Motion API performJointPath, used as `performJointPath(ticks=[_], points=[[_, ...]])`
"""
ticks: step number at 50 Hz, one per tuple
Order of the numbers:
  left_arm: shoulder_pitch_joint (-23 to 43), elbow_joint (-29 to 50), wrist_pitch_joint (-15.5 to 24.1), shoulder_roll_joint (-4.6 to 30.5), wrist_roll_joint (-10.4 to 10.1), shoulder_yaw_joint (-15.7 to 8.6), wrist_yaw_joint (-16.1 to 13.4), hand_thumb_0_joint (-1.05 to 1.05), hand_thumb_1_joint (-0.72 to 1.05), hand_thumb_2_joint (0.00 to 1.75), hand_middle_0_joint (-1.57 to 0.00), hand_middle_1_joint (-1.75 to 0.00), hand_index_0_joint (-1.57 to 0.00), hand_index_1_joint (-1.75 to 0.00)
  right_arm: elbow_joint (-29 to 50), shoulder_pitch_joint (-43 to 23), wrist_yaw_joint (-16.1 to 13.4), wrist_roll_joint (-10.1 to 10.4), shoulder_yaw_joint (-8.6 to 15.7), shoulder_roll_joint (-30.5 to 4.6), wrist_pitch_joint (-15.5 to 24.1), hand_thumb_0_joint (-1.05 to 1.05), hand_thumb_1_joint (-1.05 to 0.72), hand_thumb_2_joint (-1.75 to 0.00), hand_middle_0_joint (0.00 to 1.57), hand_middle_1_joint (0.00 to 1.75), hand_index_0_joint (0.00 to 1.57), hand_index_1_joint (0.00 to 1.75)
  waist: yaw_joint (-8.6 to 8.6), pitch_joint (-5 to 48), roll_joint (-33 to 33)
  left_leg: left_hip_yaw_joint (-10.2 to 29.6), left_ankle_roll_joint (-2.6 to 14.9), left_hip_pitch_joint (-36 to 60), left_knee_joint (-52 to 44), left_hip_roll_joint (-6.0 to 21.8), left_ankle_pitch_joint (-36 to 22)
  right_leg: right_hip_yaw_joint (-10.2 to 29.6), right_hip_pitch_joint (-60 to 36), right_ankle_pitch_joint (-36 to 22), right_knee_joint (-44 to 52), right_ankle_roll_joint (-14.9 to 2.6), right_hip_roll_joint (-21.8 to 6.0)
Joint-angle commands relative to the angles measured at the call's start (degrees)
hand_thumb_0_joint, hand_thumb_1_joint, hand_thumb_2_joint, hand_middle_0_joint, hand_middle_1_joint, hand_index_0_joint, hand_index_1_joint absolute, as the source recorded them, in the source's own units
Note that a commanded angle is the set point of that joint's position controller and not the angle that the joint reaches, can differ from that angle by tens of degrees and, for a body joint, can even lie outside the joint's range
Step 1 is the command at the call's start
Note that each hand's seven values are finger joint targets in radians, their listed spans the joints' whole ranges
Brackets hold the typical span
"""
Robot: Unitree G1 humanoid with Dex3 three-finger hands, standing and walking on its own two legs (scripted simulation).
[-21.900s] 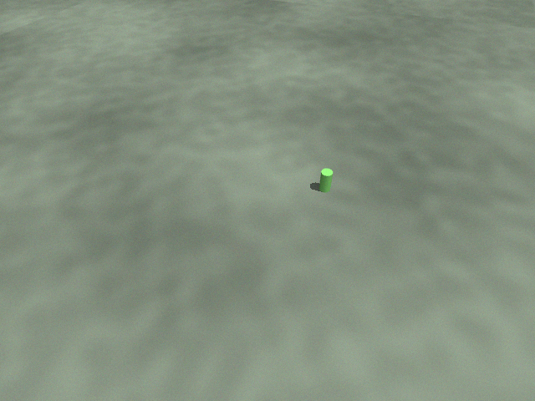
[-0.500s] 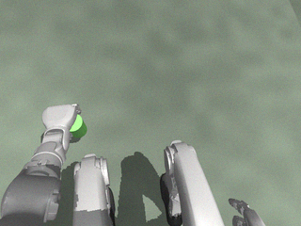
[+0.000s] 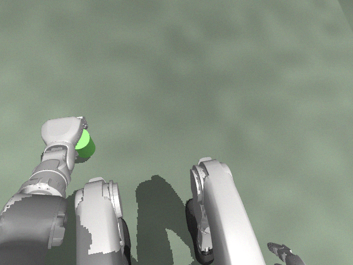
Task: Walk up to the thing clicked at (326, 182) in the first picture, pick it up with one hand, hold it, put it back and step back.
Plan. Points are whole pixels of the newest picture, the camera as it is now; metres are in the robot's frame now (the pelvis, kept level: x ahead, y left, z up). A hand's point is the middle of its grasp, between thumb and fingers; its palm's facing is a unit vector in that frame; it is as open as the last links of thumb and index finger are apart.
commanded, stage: lower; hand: left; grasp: from above
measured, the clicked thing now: (81, 143) +0.45 +0.20 -0.25
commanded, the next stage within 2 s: rest in 0.22 s
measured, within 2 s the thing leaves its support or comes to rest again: rests again in 0.48 s
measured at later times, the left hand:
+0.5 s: hand (78, 146) +0.44 +0.21 -0.23, palm faces -0.47 -0.03 -0.88, open 8.6 cm
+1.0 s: hand (79, 146) +0.44 +0.21 -0.25, palm faces -0.46 -0.05 -0.89, open 8.8 cm
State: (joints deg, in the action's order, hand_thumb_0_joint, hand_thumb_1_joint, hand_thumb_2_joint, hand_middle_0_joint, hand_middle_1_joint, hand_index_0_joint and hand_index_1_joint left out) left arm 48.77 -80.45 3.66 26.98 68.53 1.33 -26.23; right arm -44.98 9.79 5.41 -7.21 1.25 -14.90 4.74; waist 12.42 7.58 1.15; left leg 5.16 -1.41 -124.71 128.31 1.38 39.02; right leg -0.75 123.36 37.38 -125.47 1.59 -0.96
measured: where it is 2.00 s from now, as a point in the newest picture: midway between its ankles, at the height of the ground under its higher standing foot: (162, 253)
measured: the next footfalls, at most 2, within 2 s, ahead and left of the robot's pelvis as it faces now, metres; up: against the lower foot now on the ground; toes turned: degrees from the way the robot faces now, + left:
none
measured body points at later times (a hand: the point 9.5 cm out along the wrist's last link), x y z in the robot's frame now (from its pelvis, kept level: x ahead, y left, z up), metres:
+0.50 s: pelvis +0.00 +0.00 -0.04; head +0.24 +0.03 +0.34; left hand +0.46 +0.21 -0.18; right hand +0.05 -0.28 -0.16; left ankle +0.08 +0.13 -0.34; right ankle +0.10 -0.13 -0.34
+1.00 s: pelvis +0.00 +0.00 -0.07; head +0.23 +0.05 +0.32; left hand +0.46 +0.21 -0.20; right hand +0.01 -0.27 -0.17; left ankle +0.08 +0.13 -0.34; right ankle +0.10 -0.13 -0.34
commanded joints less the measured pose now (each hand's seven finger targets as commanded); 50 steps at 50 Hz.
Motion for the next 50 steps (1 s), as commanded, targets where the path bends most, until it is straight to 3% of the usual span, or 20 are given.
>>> performJointPath(ticks=[1,7,9,13,19,21,26,28,30,31,32,34,36,38,41,43,45,46,48,50], points=[[22.1,5.4,0.9,11.5,-0.2,-1.4,-3.2,0.0,0.53,0.69,-1.05,-0.47,-1.0,-0.53,0.8,10.2,-0.1,0.1,3.4,-12.5,1.3,0.0,-0.91,-0.91,0.2,0.3,0.2,0.3,1.24,34.5,7.9,-5.4,3.21,21.9,-12.0,-2.2,-5.5,-5.1,-19.0,-8.0,13.5,-3.44,2.0],[22.4,5.2,2.3,12.4,0.4,-2.3,-4.8,0.0,0.57,0.64,-1.06,-0.47,-1.02,-0.51,0.5,9.7,0.5,-0.5,3.6,-12.9,1.9,0.0,-0.91,-0.91,0.2,0.3,0.2,0.3,0.64,36.1,10.7,-5.4,2.79,23.0,-10.3,-2.3,-6.4,-5.5,-17.0,-8.5,10.7,-3.69,1.9],[23.6,6.4,2.6,12.1,0.9,-2.2,-5.3,0.0,0.56,0.62,-1.05,-0.48,-1.02,-0.51,0.3,9.8,0.9,-0.9,3.6,-12.8,2.0,0.0,-0.91,-0.91,0.2,0.3,0.2,0.3,1.51,37.4,11.2,-5.5,2.73,23.5,-9.3,-2.1,-7.0,-5.5,-17.3,-9.5,10.1,-3.59,2.0],[23.6,7.6,2.7,14.6,1.2,-4.5,-6.9,0.0,0.56,0.62,-1.05,-0.47,-1.02,-0.5,0.1,9.8,1.4,-1.6,3.9,-13.4,2.1,0.0,-0.91,-0.91,0.2,0.3,0.2,0.3,0.84,39.1,13.5,-5.6,2.58,24.1,-8.4,-2.1,-8.3,-5.6,-16.8,-10.6,8.4,-3.6,1.7],[23.6,3.4,2.7,11.9,1.5,-2.9,-7.5,0.0,0.57,0.63,-1.04,-0.46,-1.01,-0.49,-0.8,9.8,2.8,-2.6,3.1,-12.9,2.4,0.0,-0.91,-0.9,0.2,0.3,0.2,0.3,2.71,37.0,11.2,-5.8,2.85,20.7,-5.5,-2.0,-8.0,-5.9,-16.9,-11.3,7.6,-3.19,2.1],[22.4,2.0,2.8,13.7,1.0,-4.6,-8.1,0.0,0.58,0.63,-1.03,-0.47,-1.01,-0.49,-1.1,10.2,2.9,-2.6,3.2,-13.3,2.4,0.0,-0.9,-0.9,0.2,0.3,0.2,0.3,2.06,37.3,11.2,-5.7,2.9,19.9,-5.2,-2.3,-9.0,-5.9,-17.4,-12.0,7.1,-3.13,2.0],[24.7,-2.8,3.6,12.3,1.4,-2.9,-7.8,0.0,0.61,0.61,-1.05,-0.47,-1.04,-0.49,-1.8,10.0,4.3,-3.7,1.8,-13.2,3.2,0.0,-0.91,-0.9,0.2,0.3,0.2,0.3,3.81,33.6,9.7,-5.4,3.07,17.0,-3.3,-2.2,-7.0,-6.7,-16.1,-10.2,5.8,-3.1,2.5],[23.5,-2.2,4.0,14.9,1.5,-5.1,-8.5,0.0,0.62,0.61,-1.05,-0.48,-1.04,-0.49,-1.6,10.3,4.5,-3.7,1.9,-14.1,3.4,0.0,-0.91,-0.9,0.2,0.3,0.2,0.3,3.03,34.5,9.8,-5.1,3.02,18.2,-3.2,-2.3,-7.9,-7.1,-16.0,-10.7,5.8,-3.03,2.5],[24.1,-0.3,4.7,14.4,1.9,-5.0,-8.8,0.0,0.63,0.57,-1.04,-0.49,-1.05,-0.49,-2.2,10.5,5.2,-4.2,2.0,-14.0,3.6,0.0,-0.91,-0.9,0.2,0.3,0.2,0.3,3.3,35.4,12.5,-4.9,2.58,19.4,-3.2,-2.1,-8.9,-7.6,-16.0,-11.9,4.3,-3.2,2.6],[21.5,-6.1,4.3,11.1,2.4,-3.0,-8.7,0.0,0.62,0.56,-1.04,-0.49,-1.04,-0.48,-1.9,9.6,5.6,-4.2,1.5,-13.8,3.7,0.0,-0.91,-0.9,0.2,0.3,0.2,0.3,4.09,33.3,10.8,-4.6,2.56,18.9,-2.8,-2.2,-8.3,-8.0,-14.3,-11.3,4.1,-3.27,2.8],[25.0,-6.5,4.7,11.0,2.6,-2.8,-8.7,0.0,0.62,0.55,-1.03,-0.47,-1.04,-0.47,-1.6,9.8,6.0,-4.5,1.0,-13.9,4.2,0.0,-0.91,-0.9,0.2,0.3,0.2,0.3,6.21,30.7,9.7,-4.4,2.82,17.2,-1.9,-2.2,-7.3,-8.2,-12.9,-10.6,4.2,-3.06,2.9],[26.3,-4.1,5.9,15.3,2.6,-5.4,-9.4,0.0,0.59,0.54,-1.02,-0.45,-1.02,-0.46,-2.4,11.7,6.3,-5.0,1.2,-15.0,4.4,0.0,-0.91,-0.9,0.2,0.3,0.2,0.3,5.63,31.5,9.4,-4.3,2.96,16.4,-1.5,-2.3,-8.8,-8.4,-14.8,-12.2,4.6,-2.9,2.7],[22.2,-7.4,5.8,15.0,3.1,-5.8,-9.5,0.0,0.58,0.55,-1.0,-0.46,-1.0,-0.46,-2.3,11.7,6.8,-5.1,1.1,-15.2,4.4,0.0,-0.9,-0.9,0.2,0.3,0.2,0.3,4.88,30.8,9.0,-4.6,2.95,15.8,-1.1,-2.4,-9.4,-8.3,-15.0,-12.3,4.3,-2.73,2.8],[23.3,-9.8,6.1,11.9,2.9,-3.4,-9.7,0.0,0.58,0.55,-1.01,-0.45,-1.0,-0.45,-2.1,10.7,7.5,-5.6,0.6,-14.9,4.6,0.0,-0.9,-0.9,0.2,0.3,0.2,0.3,6.3,29.7,7.8,-4.2,3.1,14.2,-1.0,-2.4,-7.1,-8.6,-14.9,-10.5,4.5,-2.59,3.3],[23.9,-10.5,6.8,15.7,3.1,-4.7,-10.5,0.0,0.55,0.53,-0.99,-0.44,-0.98,-0.44,-2.2,10.4,7.5,-5.4,0.4,-15.4,4.5,0.0,-0.9,-0.9,0.2,0.3,0.2,0.3,5.13,29.5,8.0,-4.0,3.26,11.8,-1.1,-2.5,-5.1,-8.4,-15.1,-7.9,4.4,-2.71,3.4],[25.6,-11.1,7.0,15.2,3.7,-4.4,-10.7,0.0,0.56,0.53,-1.0,-0.4,-0.99,-0.42,-2.3,11.1,7.9,-6.1,-0.4,-15.0,4.8,0.0,-0.9,-0.9,0.2,0.3,0.2,0.3,6.88,28.0,7.7,-3.9,3.24,11.7,-0.3,-2.5,-4.9,-8.8,-14.2,-7.7,4.2,-2.58,3.4],[25.8,-13.2,7.3,13.2,3.9,-2.7,-10.7,0.0,0.4,0.56,-0.84,-0.46,-0.83,-0.47,-2.0,9.7,8.1,-6.2,0.0,-15.8,5.6,0.0,-0.89,-0.9,0.2,0.3,0.2,0.3,7.24,26.1,8.8,-3.6,3.09,12.5,-0.4,-2.6,-2.3,-8.8,-11.4,-5.0,4.3,-2.95,3.4],[27.0,-10.5,7.6,15.9,3.8,-4.6,-11.3,0.0,0.32,0.56,-0.76,-0.47,-0.76,-0.48,-2.2,10.5,8.2,-6.1,-0.7,-15.3,5.8,0.0,-0.89,-0.9,0.2,0.3,0.2,0.3,6.49,26.8,9.4,-3.2,2.98,13.6,-0.9,-2.5,-3.1,-9.4,-11.0,-5.7,4.5,-2.85,3.3],[24.7,-13.5,7.4,16.1,4.6,-4.1,-12.1,0.0,0.16,0.52,-0.66,-0.49,-0.66,-0.49,-1.9,8.6,8.3,-6.3,-0.1,-16.5,6.1,0.0,-0.89,-0.9,0.2,0.3,0.2,0.3,5.58,25.9,12.6,-3.1,2.62,14.1,-2.1,-2.6,-0.4,-9.4,-9.2,-3.3,3.8,-3.27,3.3],[26.4,-9.0,7.4,17.4,5.5,-5.7,-13.0,0.0,0.05,0.58,-0.6,-0.51,-0.59,-0.52,-2.4,10.2,8.9,-6.6,-0.9,-15.6,6.1,0.0,-0.9,-0.9,0.2,0.3,0.2,0.3,5.75,28.6,14.1,-3.1,2.42,16.8,-1.7,-2.4,-4.5,-10.0,-10.6,-7.6,3.1,-3.01,3.2]])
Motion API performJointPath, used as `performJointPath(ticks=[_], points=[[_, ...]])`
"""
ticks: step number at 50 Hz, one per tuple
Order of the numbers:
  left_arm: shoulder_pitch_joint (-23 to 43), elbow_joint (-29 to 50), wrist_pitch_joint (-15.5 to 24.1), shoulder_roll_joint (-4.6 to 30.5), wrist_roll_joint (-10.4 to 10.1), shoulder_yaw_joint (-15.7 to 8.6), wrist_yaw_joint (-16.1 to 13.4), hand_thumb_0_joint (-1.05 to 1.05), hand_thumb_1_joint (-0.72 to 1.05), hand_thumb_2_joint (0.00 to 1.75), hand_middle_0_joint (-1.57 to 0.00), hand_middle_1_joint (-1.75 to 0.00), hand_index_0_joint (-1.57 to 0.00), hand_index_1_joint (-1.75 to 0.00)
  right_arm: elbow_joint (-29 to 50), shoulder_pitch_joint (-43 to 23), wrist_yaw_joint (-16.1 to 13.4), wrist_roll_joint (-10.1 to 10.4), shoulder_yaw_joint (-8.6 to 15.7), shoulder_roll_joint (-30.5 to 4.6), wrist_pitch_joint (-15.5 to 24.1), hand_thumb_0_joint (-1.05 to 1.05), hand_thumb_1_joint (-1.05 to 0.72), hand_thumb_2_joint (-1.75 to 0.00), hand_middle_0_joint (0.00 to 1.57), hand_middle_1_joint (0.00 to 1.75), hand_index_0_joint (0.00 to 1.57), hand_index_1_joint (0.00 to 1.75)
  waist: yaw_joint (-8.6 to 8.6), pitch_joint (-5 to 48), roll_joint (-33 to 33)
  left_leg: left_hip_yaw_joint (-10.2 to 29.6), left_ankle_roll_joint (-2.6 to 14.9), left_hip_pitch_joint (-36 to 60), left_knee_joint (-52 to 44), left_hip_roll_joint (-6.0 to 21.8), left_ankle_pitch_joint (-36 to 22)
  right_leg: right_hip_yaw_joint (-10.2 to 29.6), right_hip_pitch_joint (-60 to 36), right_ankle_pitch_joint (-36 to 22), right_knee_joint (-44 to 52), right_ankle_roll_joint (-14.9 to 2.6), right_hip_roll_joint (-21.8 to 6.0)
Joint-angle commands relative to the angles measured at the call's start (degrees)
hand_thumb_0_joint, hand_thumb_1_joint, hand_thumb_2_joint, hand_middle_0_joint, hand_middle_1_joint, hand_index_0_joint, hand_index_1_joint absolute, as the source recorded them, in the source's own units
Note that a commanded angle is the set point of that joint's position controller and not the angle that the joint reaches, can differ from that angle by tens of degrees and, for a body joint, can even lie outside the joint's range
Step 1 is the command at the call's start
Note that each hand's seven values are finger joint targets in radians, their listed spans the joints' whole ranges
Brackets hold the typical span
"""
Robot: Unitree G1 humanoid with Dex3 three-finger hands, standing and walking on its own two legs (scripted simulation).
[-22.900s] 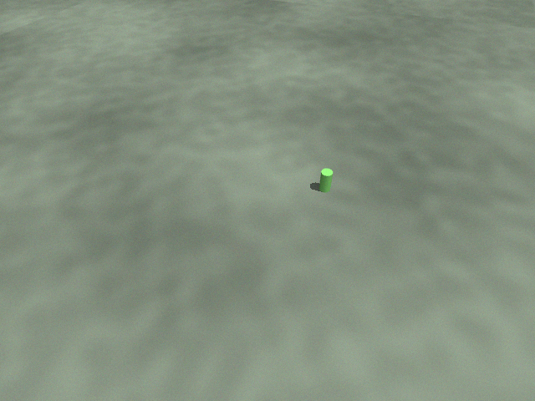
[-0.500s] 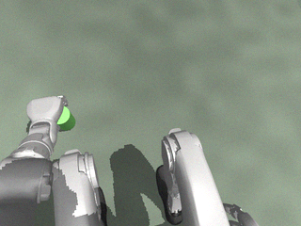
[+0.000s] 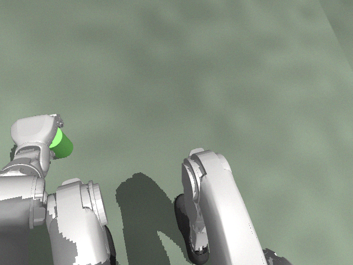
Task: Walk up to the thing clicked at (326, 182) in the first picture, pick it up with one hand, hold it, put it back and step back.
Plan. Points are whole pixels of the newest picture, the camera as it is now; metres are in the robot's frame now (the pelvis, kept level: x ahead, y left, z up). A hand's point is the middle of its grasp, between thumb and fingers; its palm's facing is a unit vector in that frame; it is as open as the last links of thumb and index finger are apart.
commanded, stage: open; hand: left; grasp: from above
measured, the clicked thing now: (56, 142) +0.45 +0.22 -0.25
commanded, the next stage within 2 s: withdraw in 0.76 s
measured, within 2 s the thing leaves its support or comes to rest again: neither
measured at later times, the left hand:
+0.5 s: hand (46, 142) +0.44 +0.23 -0.19, palm faces -0.44 -0.09 -0.89, open 12.9 cm
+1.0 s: hand (47, 140) +0.44 +0.23 -0.19, palm faces -0.42 -0.09 -0.90, open 14.0 cm
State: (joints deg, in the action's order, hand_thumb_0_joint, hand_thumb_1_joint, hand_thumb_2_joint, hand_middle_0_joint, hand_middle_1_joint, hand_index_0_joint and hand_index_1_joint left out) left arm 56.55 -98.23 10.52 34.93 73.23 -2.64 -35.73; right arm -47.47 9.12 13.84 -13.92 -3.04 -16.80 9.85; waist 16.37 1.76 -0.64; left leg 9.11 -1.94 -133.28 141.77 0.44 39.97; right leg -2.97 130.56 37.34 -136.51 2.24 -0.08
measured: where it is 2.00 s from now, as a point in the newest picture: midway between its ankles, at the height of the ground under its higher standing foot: (152, 257)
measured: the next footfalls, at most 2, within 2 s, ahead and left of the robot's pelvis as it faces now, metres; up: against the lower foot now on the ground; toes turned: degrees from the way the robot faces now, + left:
none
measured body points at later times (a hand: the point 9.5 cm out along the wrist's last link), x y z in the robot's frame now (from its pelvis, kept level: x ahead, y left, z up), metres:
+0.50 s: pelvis +0.00 +0.00 +0.00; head +0.23 +0.05 +0.39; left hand +0.46 +0.23 -0.14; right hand +0.02 -0.27 -0.10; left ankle +0.07 +0.13 -0.28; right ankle +0.11 -0.13 -0.28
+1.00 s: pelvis +0.00 +0.00 +0.00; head +0.23 +0.05 +0.39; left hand +0.46 +0.23 -0.13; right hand +0.03 -0.27 -0.10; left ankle +0.07 +0.13 -0.28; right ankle +0.11 -0.13 -0.28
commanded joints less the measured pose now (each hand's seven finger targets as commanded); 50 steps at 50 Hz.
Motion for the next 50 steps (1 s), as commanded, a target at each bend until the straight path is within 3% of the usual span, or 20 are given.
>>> performJointPath(ticks=[1,6,8,10,11,14,18,20,21,23,25,28,30,34,39,41,44,46,47,50], points=[[19.1,7.6,0.3,8.0,0.9,-0.9,-3.6,0.0,0.02,0.61,-0.58,-0.52,-0.56,-0.54,-0.1,10.3,0.9,-0.3,3.1,-13.1,1.1,0.0,-0.9,-0.9,0.2,0.3,0.2,0.3,2.87,34.2,16.5,-7.1,2.88,25.2,-14.8,-1.5,-5.6,-7.9,-17.5,-8.0,13.3,-3.75,2.4],[17.1,10.0,-0.8,11.8,1.2,-4.6,-5.3,0.0,-0.11,0.71,-0.49,-0.61,-0.46,-0.64,-0.5,10.2,1.7,-0.7,4.1,-14.5,1.4,0.0,-0.9,-0.9,0.2,0.3,0.2,0.3,1.34,35.7,19.8,-7.0,2.57,27.1,-15.7,-1.2,-6.5,-8.0,-17.5,-9.0,13.7,-3.84,2.4],[16.3,7.3,-1.8,8.0,0.9,-1.8,-5.0,0.0,-0.18,0.75,-0.46,-0.61,-0.41,-0.66,-0.1,9.7,2.3,-0.6,4.0,-14.4,1.4,0.0,-0.9,-0.9,0.2,0.3,0.2,0.3,2.49,34.9,18.7,-7.3,2.81,25.8,-14.9,-1.2,-6.3,-7.7,-17.7,-9.1,13.8,-3.89,2.6],[17.7,9.5,-1.9,12.7,0.4,-5.2,-5.2,0.0,-0.21,0.8,-0.43,-0.65,-0.38,-0.7,-0.4,10.9,2.4,-0.5,4.5,-14.9,1.5,0.0,-0.9,-0.9,0.2,0.3,0.2,0.3,2.18,35.2,18.1,-7.5,2.94,25.0,-14.6,-1.3,-6.6,-7.4,-18.5,-9.5,14.0,-3.96,2.3],[17.1,8.7,-2.2,11.4,0.5,-4.3,-4.7,0.0,-0.24,0.79,-0.41,-0.66,-0.36,-0.71,-0.3,10.8,2.6,-0.7,4.4,-14.6,1.7,0.0,-0.9,-0.9,0.2,0.3,0.2,0.3,2.35,34.5,17.5,-7.6,2.99,24.7,-14.2,-1.3,-6.4,-7.4,-18.3,-9.3,13.9,-3.98,2.3],[13.0,8.2,-2.9,11.3,-0.4,-6.1,-4.5,0.0,-0.28,0.83,-0.37,-0.7,-0.32,-0.75,-0.6,11.1,2.6,-0.1,5.0,-14.9,1.0,0.0,-0.9,-0.9,0.2,0.3,0.2,0.3,1.06,37.4,17.6,-7.4,2.92,25.9,-15.2,-1.2,-8.5,-7.6,-19.9,-10.9,14.0,-3.93,2.5],[15.0,8.2,-2.8,9.2,-1.1,-3.5,-2.6,0.0,-0.37,0.86,-0.28,-0.76,-0.24,-0.8,-0.1,10.9,2.8,0.3,4.8,-14.4,0.9,0.0,-0.9,-0.9,0.2,0.3,0.2,0.3,2.28,35.2,15.0,-7.5,3.47,23.2,-14.0,-1.2,-8.5,-7.2,-20.0,-11.6,14.1,-3.79,2.7],[13.3,8.1,-2.5,11.3,-1.6,-5.4,-2.3,0.0,-0.38,0.88,-0.27,-0.78,-0.23,-0.82,-1.1,12.1,2.6,0.2,5.2,-14.9,0.6,0.0,-0.9,-0.9,0.2,0.3,0.2,0.3,1.61,36.0,14.0,-7.6,3.61,22.0,-14.1,-1.3,-8.6,-6.8,-22.3,-11.5,14.5,-3.62,2.7],[14.1,8.9,-2.1,9.9,-1.8,-4.1,-1.9,0.0,-0.4,0.89,-0.26,-0.79,-0.21,-0.83,-0.6,11.4,2.5,0.6,5.3,-14.5,0.7,0.0,-0.9,-0.9,0.2,0.3,0.2,0.3,1.38,35.5,13.5,-7.7,3.72,21.1,-14.0,-1.2,-7.5,-6.5,-22.1,-10.2,14.8,-3.61,2.7],[12.9,8.5,-1.8,11.1,-1.6,-5.3,-1.5,0.0,-0.41,0.91,-0.24,-0.82,-0.2,-0.86,-1.0,12.4,2.2,0.6,5.3,-14.6,0.4,0.0,-0.89,-0.9,0.2,0.3,0.2,0.3,1.12,36.3,12.8,-7.8,3.74,21.4,-14.2,-1.4,-7.5,-6.3,-22.9,-9.8,15.3,-3.53,2.6],[15.6,8.7,-1.0,8.6,-1.6,-2.7,-1.1,0.0,-0.43,0.92,-0.22,-0.84,-0.18,-0.88,-0.9,11.8,2.2,0.4,5.2,-14.2,0.5,0.0,-0.9,-0.9,0.2,0.3,0.2,0.3,2.61,34.9,12.8,-7.6,3.69,21.3,-13.6,-1.3,-6.1,-6.5,-21.2,-8.7,15.1,-3.65,2.7],[15.1,10.1,-0.2,10.6,-1.0,-3.8,-1.4,0.0,-0.45,0.94,-0.19,-0.86,-0.16,-0.9,-1.1,12.3,1.8,0.6,5.2,-14.5,0.7,0.0,-0.89,-0.9,0.2,0.3,0.2,0.3,1.89,35.5,13.9,-7.5,3.47,22.8,-14.0,-1.4,-6.9,-6.8,-21.0,-9.2,14.9,-3.77,2.5],[16.1,9.8,0.1,8.4,-0.4,-2.2,-1.5,0.0,-0.46,0.97,-0.18,-0.87,-0.14,-0.91,-0.7,11.6,2.0,0.2,5.3,-14.5,1.1,0.0,-0.89,-0.9,0.2,0.3,0.2,0.3,2.4,34.9,14.5,-7.4,3.28,24.5,-13.9,-1.4,-7.2,-7.3,-19.4,-9.7,14.3,-3.82,2.3],[14.8,10.9,0.0,11.1,0.3,-4.6,-3.0,0.0,-0.47,0.95,-0.14,-0.91,-0.12,-0.93,-1.2,12.0,1.9,0.1,5.5,-15.0,0.9,0.0,-0.89,-0.9,0.2,0.3,0.2,0.3,1.11,36.8,16.7,-7.6,3.1,26.0,-14.6,-1.4,-8.5,-7.3,-20.4,-10.9,14.4,-3.76,2.4],[16.7,9.2,-1.0,9.3,0.4,-2.5,-3.3,0.0,-0.52,1.02,-0.12,-0.94,-0.08,-0.97,-0.3,10.6,2.2,-0.3,5.0,-14.7,1.0,0.0,-0.89,-0.9,0.2,0.3,0.2,0.3,2.52,34.4,15.7,-7.9,3.35,23.4,-14.0,-1.4,-6.5,-6.9,-19.5,-9.2,14.8,-3.89,2.5],[14.1,10.1,-1.5,12.5,-0.1,-6.0,-3.9,0.0,-0.53,1.02,-0.1,-0.94,-0.07,-0.97,-0.8,11.6,1.8,0.0,5.6,-15.4,0.6,0.0,-0.89,-0.9,0.2,0.3,0.2,0.3,0.68,37.0,15.7,-7.8,3.37,24.5,-14.8,-1.4,-8.0,-6.7,-21.2,-10.3,15.1,-3.87,2.4],[15.7,8.2,-1.9,7.9,-0.3,-2.2,-3.0,0.0,-0.55,0.99,-0.1,-1.03,-0.11,-1.02,-0.2,10.3,2.3,-0.4,5.0,-14.6,0.5,0.0,-0.91,-0.9,0.2,0.3,0.2,0.3,2.5,35.9,15.2,-7.6,3.32,24.3,-14.2,-1.2,-8.0,-7.1,-20.1,-11.1,14.4,-3.78,2.8],[15.9,7.8,-2.1,10.3,-0.8,-4.0,-3.3,0.0,-0.57,1.0,-0.09,-1.03,-0.09,-1.03,-0.5,11.0,2.2,-0.1,5.2,-15.1,0.6,0.0,-0.92,-0.9,0.2,0.3,0.2,0.3,2.17,35.0,14.7,-7.5,3.44,23.2,-14.3,-1.4,-6.9,-6.9,-19.9,-9.8,14.6,-3.91,2.5],[16.0,11.1,-2.1,13.6,-0.6,-6.8,-3.8,0.0,-0.57,1.0,-0.08,-1.04,-0.09,-1.03,-1.1,11.9,2.1,-0.1,5.6,-15.5,0.5,0.0,-0.91,-0.9,0.2,0.3,0.2,0.3,0.8,37.4,17.1,-7.4,3.2,25.3,-15.5,-1.4,-7.7,-7.1,-20.5,-10.1,14.7,-4.01,2.3],[18.2,14.7,-2.5,9.6,-1.4,-3.9,-3.1,0.0,-0.58,1.01,-0.09,-1.03,-0.09,-1.03,-0.1,10.4,2.3,0.2,6.0,-14.4,0.4,0.0,-0.92,-0.91,0.2,0.3,0.2,0.3,1.42,39.4,18.8,-7.7,3.05,27.7,-15.7,-1.3,-7.1,-6.9,-20.0,-9.8,14.8,-4.26,2.2]])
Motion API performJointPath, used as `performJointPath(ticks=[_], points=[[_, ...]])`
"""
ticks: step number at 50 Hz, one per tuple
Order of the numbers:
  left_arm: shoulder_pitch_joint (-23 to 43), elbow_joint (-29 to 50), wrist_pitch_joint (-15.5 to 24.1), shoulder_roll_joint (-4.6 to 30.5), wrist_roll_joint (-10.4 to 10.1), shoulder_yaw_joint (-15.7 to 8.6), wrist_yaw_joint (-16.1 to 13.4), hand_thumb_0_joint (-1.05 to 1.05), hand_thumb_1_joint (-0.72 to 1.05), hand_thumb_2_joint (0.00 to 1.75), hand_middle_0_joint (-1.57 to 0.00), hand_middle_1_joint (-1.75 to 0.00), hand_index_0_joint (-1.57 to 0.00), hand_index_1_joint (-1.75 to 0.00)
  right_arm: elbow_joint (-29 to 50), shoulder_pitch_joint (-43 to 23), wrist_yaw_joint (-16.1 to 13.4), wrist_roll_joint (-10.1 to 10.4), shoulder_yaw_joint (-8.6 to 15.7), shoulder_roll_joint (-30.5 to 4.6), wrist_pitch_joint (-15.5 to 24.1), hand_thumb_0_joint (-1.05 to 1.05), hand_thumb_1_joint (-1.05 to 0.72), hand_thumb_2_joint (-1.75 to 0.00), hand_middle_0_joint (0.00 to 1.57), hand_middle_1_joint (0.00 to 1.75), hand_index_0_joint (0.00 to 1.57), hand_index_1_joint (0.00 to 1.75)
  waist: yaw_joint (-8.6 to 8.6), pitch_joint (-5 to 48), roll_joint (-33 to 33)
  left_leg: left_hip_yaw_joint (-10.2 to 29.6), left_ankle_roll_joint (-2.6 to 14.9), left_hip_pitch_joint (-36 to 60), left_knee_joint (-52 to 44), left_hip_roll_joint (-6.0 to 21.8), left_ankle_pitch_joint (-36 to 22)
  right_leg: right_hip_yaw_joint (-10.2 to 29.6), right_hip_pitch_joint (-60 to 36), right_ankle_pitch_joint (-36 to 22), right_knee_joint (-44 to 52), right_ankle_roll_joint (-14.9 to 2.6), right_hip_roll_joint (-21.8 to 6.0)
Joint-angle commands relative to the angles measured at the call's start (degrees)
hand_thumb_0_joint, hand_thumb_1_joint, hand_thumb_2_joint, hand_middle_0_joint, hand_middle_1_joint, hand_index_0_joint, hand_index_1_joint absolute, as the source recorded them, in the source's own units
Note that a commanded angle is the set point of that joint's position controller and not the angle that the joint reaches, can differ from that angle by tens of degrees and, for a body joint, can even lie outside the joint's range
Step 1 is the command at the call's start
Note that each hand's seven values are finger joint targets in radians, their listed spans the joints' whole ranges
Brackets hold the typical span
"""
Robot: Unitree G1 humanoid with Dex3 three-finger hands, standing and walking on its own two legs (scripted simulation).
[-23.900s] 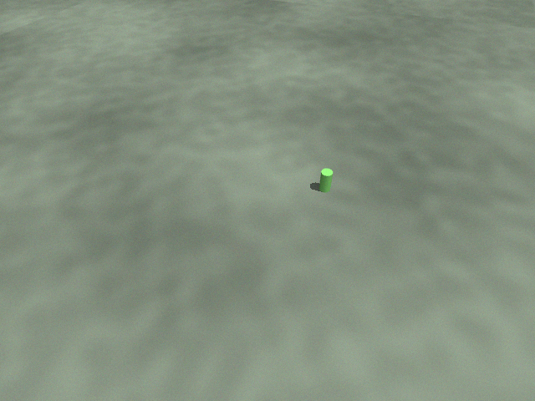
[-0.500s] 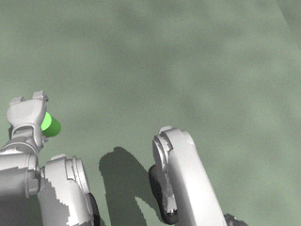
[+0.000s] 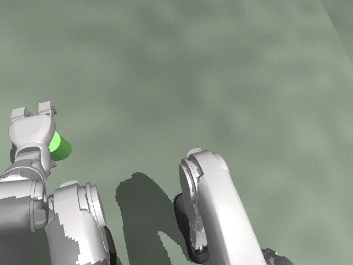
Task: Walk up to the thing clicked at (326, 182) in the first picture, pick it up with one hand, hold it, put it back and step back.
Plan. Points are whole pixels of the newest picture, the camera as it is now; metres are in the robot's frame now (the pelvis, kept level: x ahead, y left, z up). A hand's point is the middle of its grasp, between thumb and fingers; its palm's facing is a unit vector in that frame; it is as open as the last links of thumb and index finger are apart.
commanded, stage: withdraw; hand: left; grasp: from above
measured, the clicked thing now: (54, 145) +0.44 +0.23 -0.25
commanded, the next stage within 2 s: home in 0.92 s
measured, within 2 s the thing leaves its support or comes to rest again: neither
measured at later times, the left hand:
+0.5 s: hand out of the picture +0.41 +0.25 -0.02, palm faces -0.49 -0.06 -0.87, open 14.2 cm
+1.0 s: hand (25, 125) +0.45 +0.24 -0.10, palm faces -0.35 -0.02 -0.94, open 14.1 cm
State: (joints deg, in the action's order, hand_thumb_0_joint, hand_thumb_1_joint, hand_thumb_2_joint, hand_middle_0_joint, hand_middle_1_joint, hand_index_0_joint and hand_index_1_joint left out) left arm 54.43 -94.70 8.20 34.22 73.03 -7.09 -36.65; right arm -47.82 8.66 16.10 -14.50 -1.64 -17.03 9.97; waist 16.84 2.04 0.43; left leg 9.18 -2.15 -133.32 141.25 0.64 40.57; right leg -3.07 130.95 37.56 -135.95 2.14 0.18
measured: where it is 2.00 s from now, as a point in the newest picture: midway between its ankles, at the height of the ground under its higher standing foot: (153, 258)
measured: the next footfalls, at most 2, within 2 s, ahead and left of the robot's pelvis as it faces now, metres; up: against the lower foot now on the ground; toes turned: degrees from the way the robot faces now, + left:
none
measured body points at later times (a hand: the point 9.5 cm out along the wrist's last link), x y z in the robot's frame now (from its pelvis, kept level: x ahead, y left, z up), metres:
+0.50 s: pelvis -0.01 -0.01 +0.11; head +0.18 +0.03 +0.52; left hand +0.43 +0.25 +0.03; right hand +0.09 -0.29 -0.01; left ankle +0.07 +0.13 -0.28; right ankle +0.10 -0.13 -0.28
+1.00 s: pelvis -0.01 +0.00 +0.04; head +0.20 +0.05 +0.44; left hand +0.47 +0.23 -0.04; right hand +0.03 -0.26 -0.08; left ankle +0.07 +0.13 -0.28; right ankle +0.10 -0.13 -0.28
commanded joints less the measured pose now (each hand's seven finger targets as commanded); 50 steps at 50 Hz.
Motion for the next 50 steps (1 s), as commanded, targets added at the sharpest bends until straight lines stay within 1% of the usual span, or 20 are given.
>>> performJointPath(ticks=[1,3,4,6,7,8,10,12,15,16,18,21,25,31,36,38,44,46,48,50], points=[[19.2,15.4,-0.3,10.4,-1.8,0.5,-1.8,0.0,-0.59,1.03,-0.09,-1.04,-0.08,-1.05,0.9,10.6,0.0,1.5,5.0,-14.2,0.1,0.0,-0.92,-0.91,0.2,0.3,0.2,0.3,-0.66,42.9,18.5,-8.0,3.2,29.3,-16.3,-1.5,-9.2,-6.5,-22.6,-11.3,15.0,-4.19,2.0],[15.0,17.5,-1.6,8.6,-2.9,2.3,-0.6,0.0,-0.59,1.02,-0.09,-1.04,-0.09,-1.05,0.8,9.9,-0.1,3.0,6.0,-13.4,-0.7,0.0,-0.92,-0.91,0.2,0.3,0.2,0.3,-2.76,46.0,19.5,-8.6,3.05,31.3,-17.5,-1.5,-9.8,-5.6,-23.2,-11.8,15.2,-4.46,1.8],[16.2,17.8,-2.4,8.1,-3.1,3.3,0.1,0.0,-0.59,1.02,-0.1,-1.03,-0.09,-1.04,1.3,9.6,-0.2,3.5,6.2,-13.6,-0.8,0.0,-0.92,-0.91,0.2,0.3,0.2,0.3,-2.03,44.8,18.8,-8.7,3.26,30.9,-17.8,-1.5,-8.4,-5.3,-22.4,-10.8,16.0,-4.41,1.8],[14.6,29.5,-4.0,13.0,-4.5,-0.3,0.9,0.0,-0.59,1.03,-0.12,-1.03,-0.1,-1.05,2.4,10.9,-1.2,5.7,8.3,-14.5,-2.5,0.0,-0.92,-0.91,0.2,0.3,0.2,0.3,-6.02,54.2,21.2,-9.4,3.19,35.9,-20.5,-1.4,-11.9,-4.0,-28.3,-14.0,18.5,-4.54,1.7],[10.2,27.7,-5.5,10.7,-4.8,1.0,1.9,0.0,-0.58,1.02,-0.12,-1.02,-0.1,-1.04,2.9,10.5,-1.4,6.6,8.7,-14.0,-3.4,0.0,-0.92,-0.91,0.2,0.3,0.2,0.3,-6.32,52.7,20.2,-9.3,2.97,36.4,-22.5,-1.2,-12.1,-4.1,-28.1,-14.1,19.1,-4.7,1.6],[8.6,25.8,-6.8,7.2,-5.0,3.6,3.2,0.0,-0.59,1.03,-0.12,-1.01,-0.1,-1.03,2.8,11.1,-1.7,7.2,8.5,-13.6,-4.0,0.0,-0.92,-0.91,0.2,0.3,0.2,0.3,-4.91,48.7,16.8,-9.1,3.28,35.3,-23.2,-1.1,-11.3,-4.1,-28.2,-14.0,20.7,-4.46,1.8],[14.6,30.4,-8.1,6.6,-6.4,4.7,6.0,0.0,-0.61,1.06,-0.1,-1.04,-0.07,-1.07,3.1,12.7,-2.8,8.2,8.7,-13.2,-5.3,0.0,-0.92,-0.91,0.2,0.3,0.2,0.3,-3.47,48.0,13.6,-8.8,4.07,33.3,-24.2,-1.1,-10.3,-3.6,-29.2,-13.4,23.7,-4.17,2.0],[9.9,31.4,-9.4,7.1,-8.2,4.8,9.6,0.0,-0.61,1.06,-0.11,-1.04,-0.08,-1.07,3.5,12.7,-4.0,9.2,8.8,-12.8,-6.3,0.0,-0.93,-0.91,0.2,0.3,0.2,0.3,-5.12,46.5,10.2,-8.3,4.14,33.7,-26.5,-1.2,-9.7,-3.4,-31.8,-11.9,26.1,-4.03,1.9],[3.5,28.6,-10.2,5.3,-10.6,6.0,15.2,0.0,-0.61,1.05,-0.13,-1.02,-0.09,-1.05,5.3,12.1,-6.0,10.1,8.7,-12.1,-7.8,0.0,-0.93,-0.91,0.2,0.3,0.2,0.3,-4.61,40.0,2.6,-8.5,4.74,29.9,-28.9,-1.4,-7.3,-2.6,-36.1,-9.3,30.0,-3.6,2.0],[6.2,30.8,-9.6,-1.2,-11.6,10.5,17.4,0.0,-0.6,1.05,-0.12,-1.01,-0.09,-1.05,6.8,11.1,-6.5,10.5,8.1,-10.8,-7.9,0.0,-0.92,-0.91,0.2,0.3,0.2,0.3,-3.61,38.5,1.9,-8.0,4.69,29.4,-29.8,-1.5,-5.9,-2.6,-34.9,-8.0,30.9,-3.72,1.9],[4.4,30.5,-8.6,2.0,-11.7,9.4,20.4,0.0,-0.6,1.05,-0.13,-1.01,-0.09,-1.05,6.7,11.6,-8.0,10.9,8.4,-11.3,-8.5,0.0,-0.93,-0.91,0.2,0.3,0.2,0.3,-4.18,34.5,1.5,-8.2,4.57,29.4,-31.1,-1.4,-4.3,-2.1,-34.8,-5.6,32.5,-3.95,2.0],[7.5,34.2,-5.9,-0.6,-10.6,12.4,22.5,0.0,-0.59,1.04,-0.13,-1.01,-0.1,-1.04,7.9,10.3,-9.6,11.3,7.0,-9.5,-9.0,0.0,-0.92,-0.91,0.2,0.3,0.2,0.3,-4.86,33.2,2.2,-8.3,4.09,30.2,-32.1,-1.6,-4.0,-1.7,-33.8,-3.9,33.4,-4.64,2.1],[7.2,31.5,-3.2,1.9,-8.0,12.1,20.7,0.0,-0.57,1.03,-0.14,-1.0,-0.11,-1.03,8.6,8.2,-11.0,11.3,6.5,-10.3,-8.7,0.0,-0.92,-0.91,0.2,0.3,0.2,0.3,-6.65,33.8,6.2,-8.8,3.74,32.6,-32.4,-1.8,-6.0,-1.3,-33.0,-5.8,32.2,-4.6,1.8],[13.1,23.9,-2.0,0.9,-4.0,12.2,13.7,0.0,-0.61,1.06,-0.1,-1.03,-0.07,-1.06,6.7,7.8,-11.9,9.4,5.7,-10.3,-7.4,0.0,-0.92,-0.91,0.2,0.3,0.2,0.3,-4.25,33.5,6.9,-9.2,3.76,31.9,-30.7,-2.1,-4.7,-1.8,-28.7,-5.0,30.7,-4.46,1.5],[20.9,19.6,-2.2,3.5,-2.3,10.7,9.0,0.0,-0.61,1.06,-0.09,-1.04,-0.07,-1.06,5.3,9.0,-11.4,7.8,5.3,-11.1,-5.1,0.0,-0.92,-0.91,0.2,0.3,0.2,0.3,-2.96,38.4,9.9,-8.9,3.39,33.8,-28.0,-1.9,-5.3,-2.5,-25.7,-5.4,27.1,-4.31,1.0],[23.7,17.5,-2.5,3.1,-2.3,10.9,7.7,0.0,-0.61,1.06,-0.09,-1.05,-0.07,-1.07,4.5,9.2,-11.0,7.0,5.0,-11.3,-4.5,0.0,-0.92,-0.91,0.2,0.3,0.2,0.3,-1.69,38.6,10.6,-8.6,3.26,34.2,-27.0,-1.8,-5.0,-3.0,-24.4,-5.2,26.2,-4.31,1.1],[24.5,20.9,-4.5,8.5,-2.7,6.8,5.9,0.0,-0.59,1.02,-0.09,-1.03,-0.09,-1.03,5.0,9.8,-9.8,6.3,5.4,-12.2,-4.3,0.0,-0.92,-0.91,0.2,0.3,0.2,0.3,-3.24,46.8,18.2,-8.5,2.57,38.7,-26.6,-1.9,-5.9,-4.0,-24.3,-6.7,22.2,-4.88,0.4],[23.8,25.9,-5.4,9.9,-3.5,5.7,6.8,0.0,-0.57,1.01,-0.1,-1.02,-0.1,-1.02,5.3,10.7,-9.6,6.8,5.7,-12.3,-4.9,0.0,-0.92,-0.91,0.2,0.3,0.2,0.3,-4.14,52.6,19.6,-8.8,2.62,40.2,-26.8,-1.9,-8.6,-4.0,-27.3,-8.9,22.4,-4.94,0.7],[21.5,26.0,-6.4,11.0,-4.2,4.8,7.8,0.0,-0.58,1.02,-0.09,-1.01,-0.09,-1.02,5.5,11.9,-9.3,7.3,6.1,-12.3,-5.4,0.0,-0.92,-0.9,0.2,0.3,0.2,0.3,-4.46,51.2,17.3,-9.2,3.22,37.7,-26.8,-1.8,-8.4,-3.8,-28.9,-8.8,23.4,-4.73,0.8],[19.3,29.0,-7.3,9.1,-6.1,4.7,9.7,0.0,-0.52,0.98,-0.15,-0.98,-0.14,-0.99,5.5,13.5,-9.1,8.1,6.6,-11.9,-6.1,0.0,-0.92,-0.9,0.2,0.3,0.2,0.3,-4.78,51.4,15.9,-9.3,3.34,37.9,-27.8,-1.8,-9.7,-3.6,-31.0,-9.9,24.6,-4.72,0.8]])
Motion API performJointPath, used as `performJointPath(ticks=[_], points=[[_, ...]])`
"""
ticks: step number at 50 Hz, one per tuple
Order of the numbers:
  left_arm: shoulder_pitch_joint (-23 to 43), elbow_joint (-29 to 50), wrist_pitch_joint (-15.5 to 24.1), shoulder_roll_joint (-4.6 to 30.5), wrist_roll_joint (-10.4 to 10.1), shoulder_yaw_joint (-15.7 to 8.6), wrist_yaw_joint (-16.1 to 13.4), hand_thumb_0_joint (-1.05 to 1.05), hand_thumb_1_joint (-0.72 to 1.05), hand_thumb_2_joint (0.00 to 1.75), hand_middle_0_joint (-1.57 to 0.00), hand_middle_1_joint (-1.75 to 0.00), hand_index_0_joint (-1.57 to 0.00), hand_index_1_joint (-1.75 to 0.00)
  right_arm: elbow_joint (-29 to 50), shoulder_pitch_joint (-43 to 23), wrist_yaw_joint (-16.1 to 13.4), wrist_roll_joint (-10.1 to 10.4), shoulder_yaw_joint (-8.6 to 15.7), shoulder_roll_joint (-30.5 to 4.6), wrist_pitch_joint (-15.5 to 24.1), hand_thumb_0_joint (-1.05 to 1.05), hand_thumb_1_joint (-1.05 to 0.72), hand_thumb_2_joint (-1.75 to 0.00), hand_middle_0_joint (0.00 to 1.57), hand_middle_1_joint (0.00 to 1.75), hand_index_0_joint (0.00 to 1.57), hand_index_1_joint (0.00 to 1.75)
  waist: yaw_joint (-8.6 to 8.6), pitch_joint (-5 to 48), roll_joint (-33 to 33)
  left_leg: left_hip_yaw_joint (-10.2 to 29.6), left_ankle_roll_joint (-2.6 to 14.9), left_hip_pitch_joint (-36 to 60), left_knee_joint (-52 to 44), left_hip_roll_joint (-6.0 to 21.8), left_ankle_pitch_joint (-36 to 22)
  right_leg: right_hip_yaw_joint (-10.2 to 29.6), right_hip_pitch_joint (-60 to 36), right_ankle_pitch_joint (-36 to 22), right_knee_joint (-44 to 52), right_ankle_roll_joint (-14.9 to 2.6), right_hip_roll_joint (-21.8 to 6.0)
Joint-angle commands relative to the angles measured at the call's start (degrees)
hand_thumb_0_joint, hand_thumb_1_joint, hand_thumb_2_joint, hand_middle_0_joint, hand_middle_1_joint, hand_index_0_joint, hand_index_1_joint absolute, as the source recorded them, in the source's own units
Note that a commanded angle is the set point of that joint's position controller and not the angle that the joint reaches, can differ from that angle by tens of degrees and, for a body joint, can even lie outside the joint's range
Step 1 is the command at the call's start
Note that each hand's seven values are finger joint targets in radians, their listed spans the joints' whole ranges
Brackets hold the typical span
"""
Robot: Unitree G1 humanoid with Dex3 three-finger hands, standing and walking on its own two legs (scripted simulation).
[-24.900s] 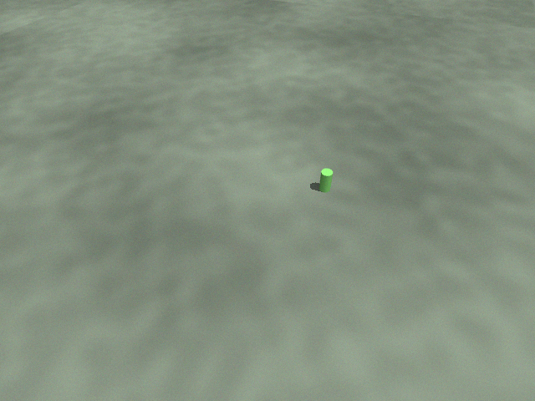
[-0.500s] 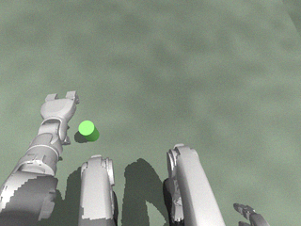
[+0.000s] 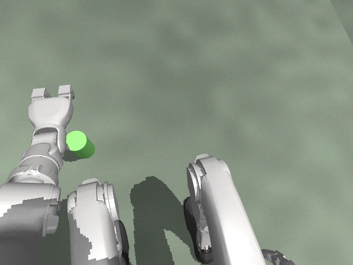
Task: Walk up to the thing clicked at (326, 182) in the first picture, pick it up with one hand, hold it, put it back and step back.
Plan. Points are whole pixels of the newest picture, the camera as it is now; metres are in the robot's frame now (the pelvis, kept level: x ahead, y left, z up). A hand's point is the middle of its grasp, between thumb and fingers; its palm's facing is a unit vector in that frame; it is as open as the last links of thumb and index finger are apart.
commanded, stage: home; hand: left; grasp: from above
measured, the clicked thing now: (81, 145) +0.46 +0.20 -0.30
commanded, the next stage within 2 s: none
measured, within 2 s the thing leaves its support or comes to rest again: neither
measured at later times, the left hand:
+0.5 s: hand (27, 164) +0.35 +0.21 +0.03, palm faces -0.34 -0.47 -0.81, open 9.4 cm
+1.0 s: hand out of the picture +0.26 +0.19 +0.24, palm faces +0.02 -0.94 -0.35, open 7.5 cm
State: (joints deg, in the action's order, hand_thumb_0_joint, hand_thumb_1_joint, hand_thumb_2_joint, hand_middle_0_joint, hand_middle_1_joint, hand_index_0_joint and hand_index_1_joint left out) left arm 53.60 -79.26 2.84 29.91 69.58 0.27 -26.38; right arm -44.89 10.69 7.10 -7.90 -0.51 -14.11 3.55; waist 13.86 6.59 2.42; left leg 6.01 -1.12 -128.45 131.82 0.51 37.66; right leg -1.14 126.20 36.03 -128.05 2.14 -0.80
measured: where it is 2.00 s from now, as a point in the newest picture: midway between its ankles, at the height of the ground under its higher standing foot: (162, 254)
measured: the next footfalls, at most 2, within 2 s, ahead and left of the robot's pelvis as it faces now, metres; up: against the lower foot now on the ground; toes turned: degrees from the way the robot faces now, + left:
none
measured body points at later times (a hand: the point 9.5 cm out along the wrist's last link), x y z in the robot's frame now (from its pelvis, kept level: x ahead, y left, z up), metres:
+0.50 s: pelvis +0.01 +0.00 +0.15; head +0.16 +0.02 +0.58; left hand +0.37 +0.23 +0.08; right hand +0.16 -0.28 +0.03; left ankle +0.09 +0.13 -0.32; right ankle +0.11 -0.13 -0.32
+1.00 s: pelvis +0.07 +0.00 +0.31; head +0.13 +0.01 +0.76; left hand +0.26 +0.24 +0.26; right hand +0.25 -0.22 +0.23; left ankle +0.09 +0.13 -0.32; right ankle +0.11 -0.13 -0.32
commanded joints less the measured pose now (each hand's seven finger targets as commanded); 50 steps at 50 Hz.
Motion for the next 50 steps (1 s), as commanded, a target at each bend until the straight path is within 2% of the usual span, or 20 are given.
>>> performJointPath(ticks=[1,2,4,5,6,7,8,9,10,11,13,15,17,21,22,23,26,34,43,50], points=[[19.3,13.9,-2.3,10.9,-3.6,-0.8,0.6,0.0,-0.44,0.91,-0.22,-0.9,-0.2,-0.91,2.6,11.4,-0.2,1.9,5.5,-14.3,0.0,0.0,-0.89,-0.89,0.2,0.3,0.2,0.3,-1.77,47.3,12.8,-6.2,2.54,32.5,-18.8,-1.7,-6.4,-5.3,-27.3,-8.0,17.9,-4.67,2.2],[15.0,11.5,-3.0,9.6,-4.5,-0.3,1.9,0.0,-0.5,0.95,-0.17,-0.96,-0.16,-0.96,2.9,11.7,-0.4,2.5,5.6,-14.5,-0.3,0.0,-0.92,-0.9,0.2,0.3,0.2,0.3,-1.94,46.3,10.3,-6.1,2.86,31.7,-19.1,-1.7,-6.9,-5.2,-28.5,-8.5,19.0,-4.39,2.2],[12.7,13.0,-3.3,9.7,-6.4,-0.9,4.1,0.0,-0.34,0.93,-0.22,-0.8,-0.2,-0.8,3.9,12.2,-0.7,3.3,6.0,-14.4,-0.8,0.0,-0.89,-0.9,0.2,0.3,0.2,0.3,-1.8,42.4,5.5,-5.6,3.12,29.5,-20.2,-1.7,-6.8,-5.3,-30.0,-8.5,20.2,-4.18,2.3],[11.5,14.2,-3.3,8.8,-7.5,-0.7,5.3,0.0,-0.42,0.91,-0.18,-0.88,-0.19,-0.88,3.5,12.7,-1.0,3.6,6.3,-14.4,-1.1,0.0,-0.91,-0.9,0.2,0.3,0.2,0.3,-2.12,42.6,5.0,-5.5,3.21,29.8,-20.6,-1.6,-6.8,-5.1,-30.6,-8.9,20.8,-4.12,2.3],[12.0,16.0,-3.1,5.7,-8.4,2.1,6.8,0.0,-0.34,0.9,-0.22,-0.8,-0.2,-0.8,3.9,12.1,-1.1,4.1,6.3,-13.3,-1.4,0.0,-0.89,-0.9,0.2,0.3,0.2,0.3,-2.07,42.0,4.5,-5.7,3.38,29.1,-21.2,-1.7,-5.7,-4.7,-31.6,-7.8,22.2,-4.14,2.6],[7.7,14.7,-3.2,7.2,-8.8,0.3,7.6,0.0,-0.26,0.91,-0.22,-0.72,-0.2,-0.72,3.9,12.4,-1.4,4.4,6.4,-13.7,-1.7,0.0,-0.89,-0.9,0.2,0.3,0.2,0.3,-2.24,39.4,2.1,-5.5,3.52,28.5,-21.8,-1.5,-5.5,-4.7,-32.1,-7.6,22.8,-3.94,2.4],[8.1,19.3,-3.1,4.2,-10.4,2.8,8.8,0.0,-0.18,0.89,-0.21,-0.64,-0.2,-0.64,4.7,12.1,-1.5,5.0,6.3,-13.0,-1.9,0.0,-0.89,-0.9,0.2,0.3,0.2,0.3,-2.9,39.9,2.7,-5.5,3.43,29.3,-23.0,-1.7,-5.1,-4.5,-32.7,-7.3,23.9,-4.02,2.3],[8.1,24.5,-2.8,5.7,-11.4,1.9,9.5,0.0,-0.1,0.87,-0.21,-0.56,-0.19,-0.56,5.2,11.5,-1.8,5.3,6.5,-12.7,-2.1,0.0,-0.89,-0.9,0.2,0.3,0.2,0.3,-4.15,41.9,4.7,-5.4,3.19,31.3,-24.6,-1.7,-5.2,-4.3,-34.4,-7.1,24.2,-4.2,2.3],[5.0,25.0,-3.1,7.2,-12.1,0.5,10.0,0.0,-0.02,0.85,-0.2,-0.5,-0.19,-0.51,5.9,11.0,-2.1,5.8,6.9,-13.1,-2.3,0.0,-0.89,-0.9,0.2,0.3,0.2,0.3,-5.09,41.5,4.0,-4.9,3.13,33.0,-25.9,-1.6,-4.2,-4.3,-34.4,-6.1,25.6,-4.19,2.1],[-0.9,25.7,-3.6,4.8,-13.2,1.6,10.5,0.0,0.06,0.85,-0.2,-0.47,-0.19,-0.48,7.1,10.0,-2.4,6.3,6.7,-12.7,-2.4,0.0,-0.89,-0.9,0.2,0.3,0.2,0.3,-5.74,40.5,3.7,-5.0,3.01,33.7,-27.4,-1.6,-4.5,-4.1,-36.0,-6.5,26.8,-4.09,2.0],[-2.5,36.4,-4.0,7.1,-15.8,-0.3,10.9,0.0,0.22,0.85,-0.2,-0.42,-0.19,-0.42,9.1,8.3,-3.1,7.1,7.1,-12.4,-3.1,0.0,-0.9,-0.9,0.2,0.3,0.2,0.3,-7.2,42.9,3.6,-5.1,3.05,36.5,-30.1,-1.6,-3.3,-3.3,-39.6,-5.5,29.9,-3.98,2.0],[-9.4,38.6,-5.6,2.7,-19.1,0.8,11.5,0.0,0.38,0.83,-0.19,-0.35,-0.19,-0.35,9.9,6.3,-3.7,7.6,6.8,-11.6,-3.3,0.0,-0.9,-0.9,0.2,0.3,0.2,0.3,-7.29,38.6,3.9,-3.9,2.56,40.0,-33.9,-1.3,-2.5,-3.3,-38.8,-5.6,31.7,-3.91,1.4],[-9.2,45.3,-6.6,3.8,-22.0,-0.3,11.6,0.0,0.54,0.83,-0.19,-0.29,-0.19,-0.29,10.9,4.7,-4.7,8.1,6.9,-10.9,-3.4,0.0,-0.9,-0.9,0.2,0.3,0.2,0.3,-7.64,39.8,4.0,-4.1,2.6,43.8,-35.9,-1.0,-3.0,-2.7,-42.0,-6.3,34.4,-3.81,1.7],[-17.7,49.7,-8.9,-0.7,-28.2,1.3,12.4,0.0,0.86,0.9,-0.2,-0.3,-0.2,-0.3,11.7,1.2,-6.8,8.7,6.3,-9.8,-2.5,0.0,-0.9,-0.9,0.2,0.3,0.2,0.3,-7.9,34.2,3.3,-3.9,2.38,48.4,-41.0,-0.7,-1.7,-2.2,-44.3,-4.7,39.5,-3.71,1.5],[-19.3,51.8,-9.3,-2.7,-29.5,2.9,12.7,0.0,0.9,0.9,-0.2,-0.3,-0.2,-0.3,11.7,0.7,-7.2,8.8,6.2,-9.4,-2.1,0.0,-0.9,-0.9,0.2,0.3,0.2,0.3,-7.62,33.7,4.0,-4.1,2.24,49.6,-42.1,-0.8,-2.3,-1.9,-45.6,-5.3,40.5,-3.76,1.5],[-19.4,55.1,-9.7,-1.4,-31.2,2.0,12.8,0.0,0.9,0.9,-0.2,-0.3,-0.2,-0.3,12.2,0.1,-7.6,9.0,6.2,-9.4,-1.8,0.0,-0.9,-0.9,0.2,0.3,0.2,0.3,-8.36,35.4,4.5,-4.1,2.19,52.0,-43.4,-0.7,-3.1,-1.7,-48.0,-5.9,41.6,-3.81,1.5],[-27.5,58.3,-11.6,-4.8,-36.1,3.8,13.6,0.0,0.9,0.9,-0.2,-0.3,-0.2,-0.3,13.1,-2.0,-8.9,9.5,5.7,-8.6,-0.6,0.0,-0.9,-0.9,0.2,0.3,0.2,0.3,-8.13,30.7,2.8,-4.0,2.15,54.8,-47.6,-0.6,-2.7,-1.6,-51.0,-5.4,46.1,-3.64,1.4],[-42.1,70.1,-14.8,-5.7,-48.9,2.4,15.7,0.0,0.9,0.9,-0.2,-0.3,-0.2,-0.3,16.6,-5.3,-11.4,10.3,4.0,-7.3,2.4,0.0,-0.9,-0.9,0.2,0.3,0.2,0.3,-8.84,25.4,1.8,-3.7,2.15,65.7,-57.9,-0.5,-3.0,-0.4,-62.0,-5.3,57.1,-3.25,1.2],[-60.2,82.0,-17.7,-7.6,-62.1,-0.9,17.4,0.0,0.9,0.9,-0.2,-0.3,-0.2,-0.3,20.2,-2.4,-14.3,10.0,1.9,-5.5,5.2,0.0,-0.9,-0.9,0.2,0.3,0.2,0.3,-9.54,20.6,1.7,-3.5,1.88,79.9,-68.7,-0.3,-13.5,-1.1,-75.5,-13.9,67.3,-2.92,1.2],[-72.5,90.4,-22.0,-10.5,-69.0,-2.9,19.8,0.0,0.9,0.9,-0.2,-0.3,-0.2,-0.3,23.0,1.4,-16.1,9.8,0.9,-4.6,6.6,0.0,-0.9,-0.9,0.2,0.3,0.2,0.3,-10.42,16.2,1.0,-3.8,1.64,89.1,-77.0,-0.3,-21.5,-1.9,-86.8,-20.8,75.6,-2.63,1.6]])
